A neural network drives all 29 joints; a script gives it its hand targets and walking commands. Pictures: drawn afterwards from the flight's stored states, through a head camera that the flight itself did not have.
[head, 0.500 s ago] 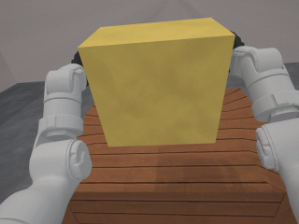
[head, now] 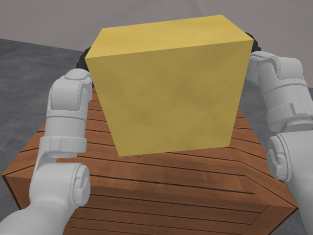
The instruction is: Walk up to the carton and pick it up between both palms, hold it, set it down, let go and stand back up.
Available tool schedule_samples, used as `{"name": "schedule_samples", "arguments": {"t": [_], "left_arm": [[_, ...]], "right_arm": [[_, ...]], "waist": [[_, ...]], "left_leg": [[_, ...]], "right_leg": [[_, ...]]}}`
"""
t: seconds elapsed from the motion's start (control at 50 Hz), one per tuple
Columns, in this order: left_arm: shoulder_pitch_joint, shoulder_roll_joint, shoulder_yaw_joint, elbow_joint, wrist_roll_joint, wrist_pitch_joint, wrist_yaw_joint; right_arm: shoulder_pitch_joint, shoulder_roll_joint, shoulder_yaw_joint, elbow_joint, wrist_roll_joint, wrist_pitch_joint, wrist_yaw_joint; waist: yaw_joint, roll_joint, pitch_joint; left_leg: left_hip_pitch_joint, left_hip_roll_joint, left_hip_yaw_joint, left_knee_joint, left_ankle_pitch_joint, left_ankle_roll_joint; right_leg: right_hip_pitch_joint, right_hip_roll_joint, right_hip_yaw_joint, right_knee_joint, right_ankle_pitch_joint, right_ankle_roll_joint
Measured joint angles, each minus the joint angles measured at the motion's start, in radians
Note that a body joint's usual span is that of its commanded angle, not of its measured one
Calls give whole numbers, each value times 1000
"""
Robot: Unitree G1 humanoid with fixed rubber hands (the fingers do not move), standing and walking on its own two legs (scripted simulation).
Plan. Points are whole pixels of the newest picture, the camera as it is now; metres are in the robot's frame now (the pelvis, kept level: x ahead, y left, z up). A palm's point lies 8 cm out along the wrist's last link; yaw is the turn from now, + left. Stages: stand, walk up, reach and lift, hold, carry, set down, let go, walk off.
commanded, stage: hold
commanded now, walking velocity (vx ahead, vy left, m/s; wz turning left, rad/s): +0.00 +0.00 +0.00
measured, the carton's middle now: (167, 89) +0.38 +0.00 +0.26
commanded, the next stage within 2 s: none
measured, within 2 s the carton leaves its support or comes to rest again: neither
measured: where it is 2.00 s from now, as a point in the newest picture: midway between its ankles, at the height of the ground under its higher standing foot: outside the picture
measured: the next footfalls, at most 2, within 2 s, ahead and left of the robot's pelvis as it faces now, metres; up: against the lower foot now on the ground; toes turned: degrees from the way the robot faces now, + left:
none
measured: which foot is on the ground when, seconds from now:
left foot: down 0.00-1.00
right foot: down 0.00-1.00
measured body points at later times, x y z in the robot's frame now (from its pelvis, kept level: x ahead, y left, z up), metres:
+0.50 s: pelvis +0.01 -0.01 +0.00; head -0.10 -0.07 +0.43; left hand +0.38 +0.14 +0.33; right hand +0.38 -0.24 +0.31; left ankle +0.03 +0.14 -0.75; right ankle +0.00 -0.14 -0.75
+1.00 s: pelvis +0.00 +0.00 +0.00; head -0.09 +0.07 +0.44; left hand +0.39 +0.20 +0.27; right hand +0.38 -0.17 +0.35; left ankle +0.03 +0.14 -0.75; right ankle +0.00 -0.13 -0.75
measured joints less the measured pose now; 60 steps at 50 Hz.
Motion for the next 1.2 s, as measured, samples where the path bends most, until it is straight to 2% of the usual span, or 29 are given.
{"name": "schedule_samples", "arguments": {"t": [0.12, 0.2, 0.34, 0.46, 0.54, 0.6, 0.72, 0.86, 0.96, 1.02, 1.08, 1.16, 1.2], "left_arm": [[-19, -50, 36, 39, 36, 1, 0], [13, -63, 51, 17, 32, -6, 5], [15, -100, 150, 66, 43, -27, -13], [-61, -61, 208, 211, 56, -62, -54], [-99, -27, 222, 252, 63, -84, -79], [-112, -6, 230, 250, 74, -88, -108], [-78, 21, 180, 211, 78, -63, -134], [0, 32, 109, 119, 34, -35, -107], [-25, 20, 50, 110, 24, -12, -62], [-19, 18, -8, 53, 3, -10, -20], [-27, -10, -15, 44, 6, -18, 9], [-88, -47, 34, 136, 36, -25, 2], [-96, -44, 34, 160, 31, -33, 0]], "right_arm": [[-6, -31, 42, 43, 14, -5, 22], [31, -44, 103, -6, 37, -5, 19], [70, -57, 184, -78, 33, 39, 2], [33, -19, 178, -42, -31, 73, -4], [10, 1, 171, -51, -49, 81, -23], [-11, 14, 161, -57, -45, 82, -42], [-28, 39, 135, -19, -32, 82, -58], [16, 48, 122, -34, -1, 61, -66], [-27, 38, 32, 69, -31, 32, -16], [-24, 13, 6, 61, -30, 4, 12], [-19, -13, -4, 61, -16, -16, 28], [-51, -33, 5, 128, -36, -13, 47], [-52, -40, 36, 124, -30, -7, 46]], "waist": [[6, 50, 6], [16, 119, -8], [69, 230, -36], [104, 269, -69], [110, 257, -75], [99, 230, -53], [52, 143, -18], [17, 35, -22], [7, -12, -18], [-1, -13, -24], [0, 9, -26], [16, 48, -6], [15, 78, -7]], "left_leg": [[11, 2, 14, -8, 0, 6], [13, 10, 27, -8, -5, 6], [48, 17, 51, -33, -4, 7], [47, 13, 45, -50, 4, 36], [49, 12, 33, -61, 11, 52], [66, 14, 24, -68, 14, 50], [88, 19, 4, -80, 26, -9], [66, 16, 8, -38, 6, -6], [27, 2, 5, -11, 2, 3], [2, -9, 0, -8, 8, 5], [-5, -14, -4, 0, 5, 9], [4, -16, 7, -6, 6, 17], [-4, -15, 10, -8, 9, 19]], "right_leg": [[5, 0, 14, -4, 3, 6], [6, 7, 29, -16, 9, 6], [17, 11, 52, -9, 4, 3], [6, 12, 51, -3, 2, -4], [14, 13, 44, -22, 10, -8], [38, 15, 34, -35, 15, -11], [71, 17, 12, -55, 21, -16], [59, 17, 15, -36, 14, -9], [21, 6, 13, -7, 5, -4], [-5, -2, 8, 6, 0, -11], [-5, -6, 6, 3, -1, -11], [-3, -9, 19, 6, -2, 2], [-11, -8, 22, 0, 4, 13]]}}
